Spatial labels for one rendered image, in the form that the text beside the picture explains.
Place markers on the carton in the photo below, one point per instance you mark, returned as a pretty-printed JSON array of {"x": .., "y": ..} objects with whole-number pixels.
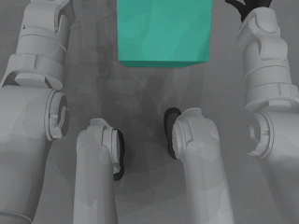
[{"x": 163, "y": 33}]

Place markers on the right robot forearm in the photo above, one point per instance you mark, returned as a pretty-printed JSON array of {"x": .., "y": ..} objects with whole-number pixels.
[{"x": 265, "y": 62}]

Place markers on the robot right upper arm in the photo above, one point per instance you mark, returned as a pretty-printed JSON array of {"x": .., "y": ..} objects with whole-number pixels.
[{"x": 272, "y": 139}]

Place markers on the robot foot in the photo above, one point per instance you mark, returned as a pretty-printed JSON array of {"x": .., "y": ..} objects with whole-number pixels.
[
  {"x": 170, "y": 117},
  {"x": 118, "y": 176}
]

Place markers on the robot right hand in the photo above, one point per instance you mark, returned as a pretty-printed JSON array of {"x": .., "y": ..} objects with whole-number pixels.
[{"x": 244, "y": 10}]

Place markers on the robot left foot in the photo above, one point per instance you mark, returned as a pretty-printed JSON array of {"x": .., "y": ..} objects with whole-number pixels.
[{"x": 118, "y": 176}]

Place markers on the left robot forearm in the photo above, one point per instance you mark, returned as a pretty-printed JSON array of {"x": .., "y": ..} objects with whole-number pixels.
[{"x": 43, "y": 44}]

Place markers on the robot left upper arm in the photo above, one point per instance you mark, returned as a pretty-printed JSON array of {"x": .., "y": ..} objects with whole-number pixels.
[{"x": 31, "y": 118}]

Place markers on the robot right foot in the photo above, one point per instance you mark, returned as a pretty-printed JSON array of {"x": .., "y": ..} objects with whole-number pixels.
[{"x": 170, "y": 117}]

